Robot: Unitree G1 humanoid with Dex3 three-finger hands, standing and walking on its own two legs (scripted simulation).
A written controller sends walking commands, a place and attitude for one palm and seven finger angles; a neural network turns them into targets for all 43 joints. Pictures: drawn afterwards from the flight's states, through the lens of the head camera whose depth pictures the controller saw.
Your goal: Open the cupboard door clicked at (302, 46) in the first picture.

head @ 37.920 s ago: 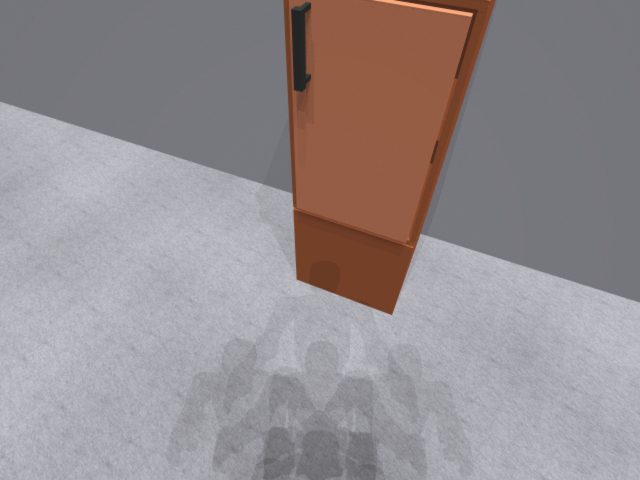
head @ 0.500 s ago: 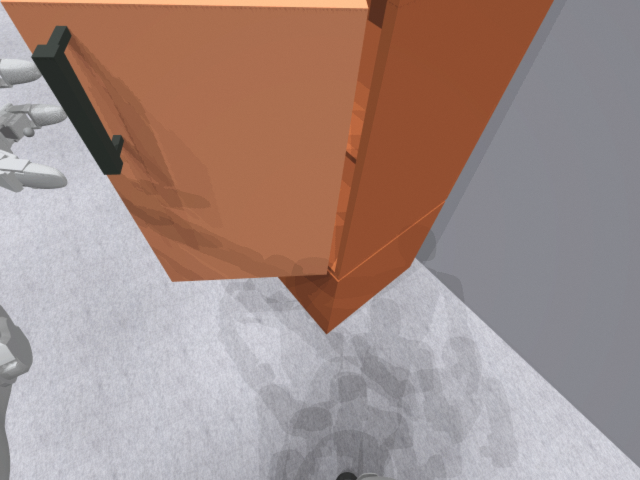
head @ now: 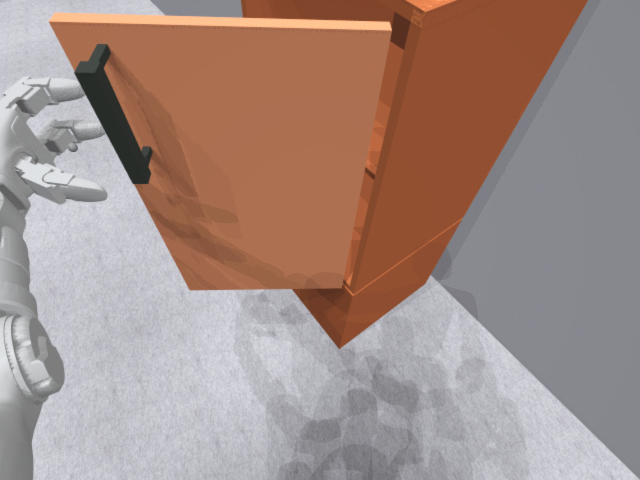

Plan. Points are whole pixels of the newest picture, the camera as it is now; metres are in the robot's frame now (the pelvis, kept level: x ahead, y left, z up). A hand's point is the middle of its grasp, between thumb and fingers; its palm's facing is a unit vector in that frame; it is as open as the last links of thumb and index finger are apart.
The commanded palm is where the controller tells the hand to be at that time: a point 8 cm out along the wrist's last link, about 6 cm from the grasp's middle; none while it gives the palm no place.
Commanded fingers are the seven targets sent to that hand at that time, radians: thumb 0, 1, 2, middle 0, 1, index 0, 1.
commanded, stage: move the hooked fingers beside the handle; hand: left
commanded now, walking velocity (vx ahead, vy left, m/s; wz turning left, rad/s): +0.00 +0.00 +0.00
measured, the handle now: (122, 120) +0.50 +0.23 +0.16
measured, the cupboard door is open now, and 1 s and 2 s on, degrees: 55 55 56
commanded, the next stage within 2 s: slide the fingers in behind the handle in 0.02 s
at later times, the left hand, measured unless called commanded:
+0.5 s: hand (89, 150) +0.45 +0.25 +0.16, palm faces +0.00 -1.00 +0.02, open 14.0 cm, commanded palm +0.42 +0.29 +0.16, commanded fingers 0.00 -0.50 0.30 -0.30 -1.20 -0.30 -1.20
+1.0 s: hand (118, 153) +0.44 +0.22 +0.16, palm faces +0.01 -1.00 +0.02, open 14.0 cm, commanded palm +0.42 +0.26 +0.16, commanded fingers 0.00 -0.50 0.30 -0.30 -1.20 -0.30 -1.20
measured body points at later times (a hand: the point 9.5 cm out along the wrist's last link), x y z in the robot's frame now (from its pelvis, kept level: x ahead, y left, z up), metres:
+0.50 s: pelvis -0.01 -0.01 +0.00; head +0.05 +0.00 +0.45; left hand +0.44 +0.30 +0.16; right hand +0.02 -0.29 -0.11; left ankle -0.06 +0.07 -0.73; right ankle +0.00 -0.12 -0.73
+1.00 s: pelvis -0.02 -0.01 +0.00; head +0.03 -0.01 +0.45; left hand +0.44 +0.27 +0.16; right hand +0.03 -0.28 -0.11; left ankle -0.06 +0.07 -0.73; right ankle +0.00 -0.12 -0.73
